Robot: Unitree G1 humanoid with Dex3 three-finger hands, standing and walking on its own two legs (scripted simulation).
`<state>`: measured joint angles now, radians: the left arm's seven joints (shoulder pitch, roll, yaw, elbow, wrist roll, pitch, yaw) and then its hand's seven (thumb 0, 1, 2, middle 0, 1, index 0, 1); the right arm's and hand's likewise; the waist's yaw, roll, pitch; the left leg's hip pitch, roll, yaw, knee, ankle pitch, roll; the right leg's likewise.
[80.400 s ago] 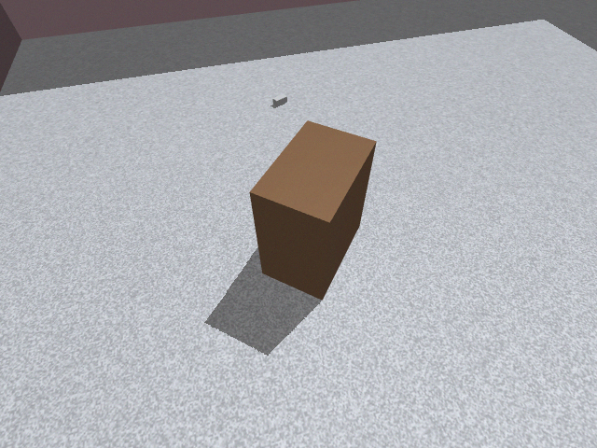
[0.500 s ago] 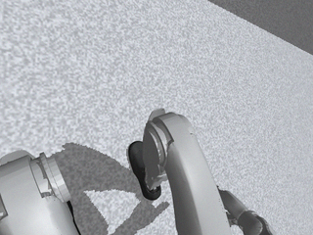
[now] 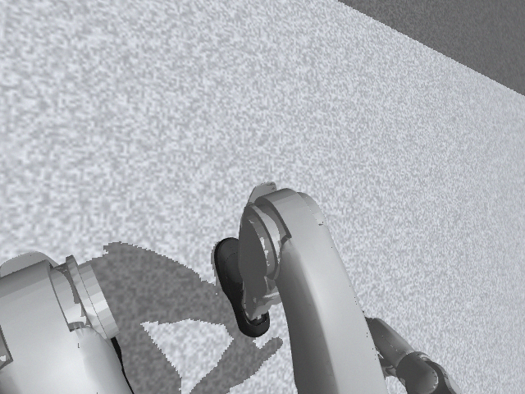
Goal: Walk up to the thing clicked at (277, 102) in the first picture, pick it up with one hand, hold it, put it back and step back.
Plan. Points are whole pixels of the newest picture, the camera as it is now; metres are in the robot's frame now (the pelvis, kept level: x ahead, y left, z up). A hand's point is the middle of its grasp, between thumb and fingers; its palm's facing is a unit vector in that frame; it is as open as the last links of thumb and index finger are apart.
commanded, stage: rest palm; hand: left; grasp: from above
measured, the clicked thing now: out of the picture +0.45 +0.42 -0.28
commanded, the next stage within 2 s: close in 0.60 s
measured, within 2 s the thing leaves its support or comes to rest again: neither
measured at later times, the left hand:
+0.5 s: hand out of the picture +0.43 +0.40 -0.24, palm faces -0.45 -0.16 -0.88, open 13.5 cm
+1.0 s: hand out of the picture +0.43 +0.40 -0.24, palm faces -0.46 -0.16 -0.87, open 12.6 cm
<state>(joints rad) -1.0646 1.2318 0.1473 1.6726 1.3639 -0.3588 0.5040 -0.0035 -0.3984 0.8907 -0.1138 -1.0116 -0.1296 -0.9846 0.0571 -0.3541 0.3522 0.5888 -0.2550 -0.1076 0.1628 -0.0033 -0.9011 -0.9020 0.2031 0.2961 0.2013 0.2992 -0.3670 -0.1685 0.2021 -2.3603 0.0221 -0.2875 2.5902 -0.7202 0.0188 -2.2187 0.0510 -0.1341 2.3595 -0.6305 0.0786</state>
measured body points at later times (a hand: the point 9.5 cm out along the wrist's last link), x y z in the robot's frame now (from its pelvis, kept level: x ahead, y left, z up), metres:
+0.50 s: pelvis +0.00 +0.00 +0.00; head +0.28 +0.16 +0.32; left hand +0.45 +0.40 -0.19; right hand +0.08 -0.26 -0.04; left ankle +0.06 +0.12 -0.26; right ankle +0.13 -0.14 -0.26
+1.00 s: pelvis +0.00 +0.00 +0.00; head +0.28 +0.16 +0.32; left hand +0.45 +0.41 -0.19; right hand +0.08 -0.26 -0.05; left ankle +0.06 +0.12 -0.26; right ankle +0.13 -0.14 -0.26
